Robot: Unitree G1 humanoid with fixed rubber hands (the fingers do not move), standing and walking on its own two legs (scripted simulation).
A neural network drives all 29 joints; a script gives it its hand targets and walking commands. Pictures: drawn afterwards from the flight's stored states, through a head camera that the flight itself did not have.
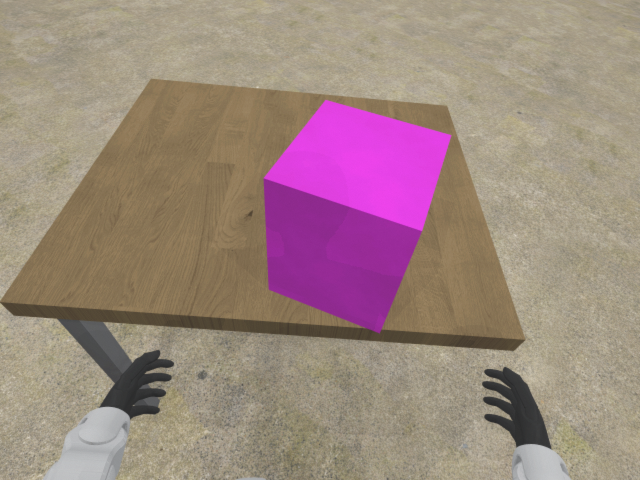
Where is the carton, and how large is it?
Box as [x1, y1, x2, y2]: [264, 100, 450, 332]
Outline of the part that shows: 325,100 264,177 269,289 379,332 421,232 450,135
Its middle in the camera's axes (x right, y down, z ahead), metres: +0.05 -0.03 +0.61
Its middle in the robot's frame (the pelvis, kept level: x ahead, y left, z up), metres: +0.48 -0.03 +0.03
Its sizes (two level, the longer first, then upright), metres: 0.210 0.200 0.250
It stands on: a table, 0.68 m high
